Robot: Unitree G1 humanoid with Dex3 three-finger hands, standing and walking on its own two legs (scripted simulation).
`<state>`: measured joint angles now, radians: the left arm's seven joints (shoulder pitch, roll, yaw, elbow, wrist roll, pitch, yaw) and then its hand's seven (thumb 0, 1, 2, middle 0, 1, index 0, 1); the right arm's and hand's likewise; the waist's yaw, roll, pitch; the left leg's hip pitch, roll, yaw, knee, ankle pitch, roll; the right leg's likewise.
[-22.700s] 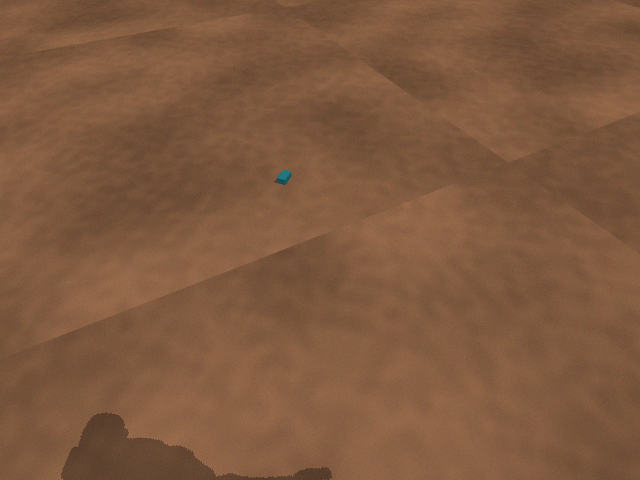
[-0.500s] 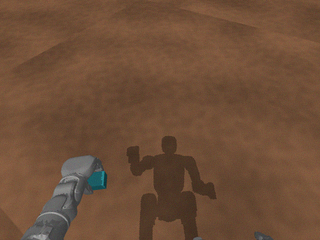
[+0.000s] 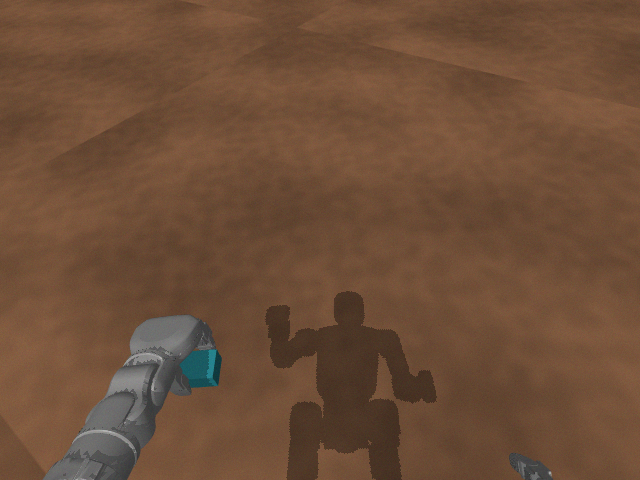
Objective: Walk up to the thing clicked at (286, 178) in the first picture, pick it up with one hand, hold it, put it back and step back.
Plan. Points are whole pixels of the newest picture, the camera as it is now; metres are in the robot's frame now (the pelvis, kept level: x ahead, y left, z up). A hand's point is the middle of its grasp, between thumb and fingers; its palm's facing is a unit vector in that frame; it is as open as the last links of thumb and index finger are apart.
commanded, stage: hold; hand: left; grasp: from above
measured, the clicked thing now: (192, 369) +0.32 +0.22 -0.09
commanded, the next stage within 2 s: crouch in 1.44 s
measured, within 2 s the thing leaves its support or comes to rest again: neither
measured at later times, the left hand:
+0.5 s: hand (177, 374) +0.29 +0.21 -0.03, palm faces -0.44 -0.04 -0.90, open 7.2 cm
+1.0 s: hand (173, 375) +0.28 +0.21 -0.01, palm faces -0.44 -0.05 -0.90, open 7.2 cm
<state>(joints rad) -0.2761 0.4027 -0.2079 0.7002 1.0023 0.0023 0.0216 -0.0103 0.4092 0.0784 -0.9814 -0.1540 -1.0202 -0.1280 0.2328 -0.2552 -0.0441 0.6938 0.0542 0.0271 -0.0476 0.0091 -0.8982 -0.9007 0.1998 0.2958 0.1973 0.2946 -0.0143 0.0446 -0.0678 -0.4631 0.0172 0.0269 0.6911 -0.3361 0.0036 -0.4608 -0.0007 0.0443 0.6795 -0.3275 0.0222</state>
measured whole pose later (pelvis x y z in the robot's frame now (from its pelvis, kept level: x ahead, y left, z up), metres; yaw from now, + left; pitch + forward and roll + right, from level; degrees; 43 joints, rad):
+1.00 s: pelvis -0.01 -0.01 +0.02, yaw +0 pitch +1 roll +0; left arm -0.23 0.41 -0.22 0.59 0.98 0.00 -0.06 -0.01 0.42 0.07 -0.97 -0.17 -1.01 -0.14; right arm 0.18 -0.25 -0.02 0.66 0.07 0.06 -0.07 0.01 -0.90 -0.90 0.20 0.30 0.20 0.29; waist 0.01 0.05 -0.01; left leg -0.29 0.01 0.04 0.51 -0.24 0.00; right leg -0.30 0.00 0.05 0.53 -0.24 0.02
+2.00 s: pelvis -0.02 +0.00 -0.02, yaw +1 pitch +12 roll +0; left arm -0.40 0.37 -0.21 0.95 1.14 -0.07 0.24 -0.01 0.40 0.07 -1.01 -0.13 -1.04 -0.10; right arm 0.19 -0.26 -0.06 0.69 0.02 0.07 -0.02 0.01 -0.90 -0.90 0.20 0.30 0.20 0.29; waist -0.03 0.00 -0.07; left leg -0.70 0.02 0.00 0.85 -0.37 -0.01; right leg -0.69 0.00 0.02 0.84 -0.37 0.02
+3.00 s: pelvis -0.07 +0.00 -0.34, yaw -2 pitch +38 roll -6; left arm -0.88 0.60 0.04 1.34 1.24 -0.15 0.39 -0.01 0.39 0.11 -0.99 -0.16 -1.02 -0.14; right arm 0.14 -0.26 -0.02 0.74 -0.11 -0.06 0.10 0.00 -0.90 -0.90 0.20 0.30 0.20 0.29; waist -0.19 0.02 -0.13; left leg -2.12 0.01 -0.09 2.15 -0.69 -0.01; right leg -2.06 0.02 -0.04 2.09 -0.69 0.03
